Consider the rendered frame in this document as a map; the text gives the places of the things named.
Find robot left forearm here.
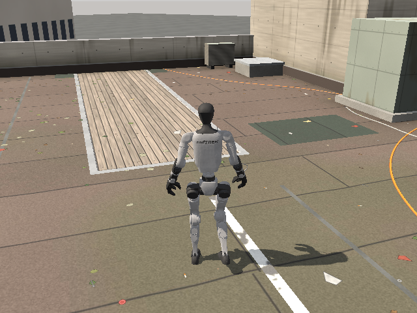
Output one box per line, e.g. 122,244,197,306
168,158,182,183

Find robot right upper arm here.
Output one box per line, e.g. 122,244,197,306
220,130,239,166

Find robot right forearm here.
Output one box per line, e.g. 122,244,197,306
233,155,245,178

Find robot right shin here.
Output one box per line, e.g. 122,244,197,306
216,211,228,256

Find robot left hand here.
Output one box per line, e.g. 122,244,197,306
166,180,181,196

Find robot right hand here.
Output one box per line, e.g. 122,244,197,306
232,175,247,188

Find robot left upper arm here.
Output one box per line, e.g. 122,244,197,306
175,132,194,168

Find humanoid robot torso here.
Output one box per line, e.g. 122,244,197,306
192,127,222,196

